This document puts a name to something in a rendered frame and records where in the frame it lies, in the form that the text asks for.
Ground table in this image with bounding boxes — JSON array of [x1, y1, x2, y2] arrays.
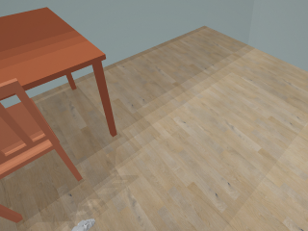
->
[[0, 7, 117, 137]]

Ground robot left hand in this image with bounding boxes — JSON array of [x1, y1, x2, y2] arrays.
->
[[71, 218, 95, 231]]

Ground chair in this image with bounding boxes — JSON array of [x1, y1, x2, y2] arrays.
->
[[0, 78, 83, 223]]

